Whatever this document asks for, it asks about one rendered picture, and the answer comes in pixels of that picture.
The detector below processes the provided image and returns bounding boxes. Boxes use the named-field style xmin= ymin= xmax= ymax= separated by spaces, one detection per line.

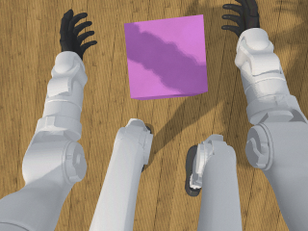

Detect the left robot hand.
xmin=60 ymin=9 xmax=97 ymax=60

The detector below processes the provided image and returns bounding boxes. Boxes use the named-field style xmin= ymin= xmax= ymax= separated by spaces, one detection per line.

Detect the right robot forearm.
xmin=235 ymin=28 xmax=308 ymax=125

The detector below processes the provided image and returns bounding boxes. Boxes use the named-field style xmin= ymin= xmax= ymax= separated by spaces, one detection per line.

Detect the right robot shin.
xmin=190 ymin=134 xmax=237 ymax=189

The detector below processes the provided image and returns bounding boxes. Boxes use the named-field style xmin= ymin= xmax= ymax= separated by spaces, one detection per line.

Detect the right robot hand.
xmin=221 ymin=0 xmax=260 ymax=39

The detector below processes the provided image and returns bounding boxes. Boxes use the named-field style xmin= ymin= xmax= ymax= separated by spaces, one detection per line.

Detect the robot left upper arm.
xmin=0 ymin=140 xmax=88 ymax=231

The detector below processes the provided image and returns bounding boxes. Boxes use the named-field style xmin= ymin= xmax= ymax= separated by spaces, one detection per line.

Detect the left robot forearm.
xmin=22 ymin=51 xmax=88 ymax=181

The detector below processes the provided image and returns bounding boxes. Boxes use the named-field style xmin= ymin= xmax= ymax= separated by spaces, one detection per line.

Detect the robot right thigh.
xmin=194 ymin=140 xmax=243 ymax=231

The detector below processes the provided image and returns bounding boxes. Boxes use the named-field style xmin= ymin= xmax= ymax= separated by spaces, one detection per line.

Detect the carton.
xmin=124 ymin=14 xmax=208 ymax=100

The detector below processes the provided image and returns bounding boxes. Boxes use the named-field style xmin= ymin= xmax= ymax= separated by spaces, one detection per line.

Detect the robot right upper arm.
xmin=244 ymin=121 xmax=308 ymax=231

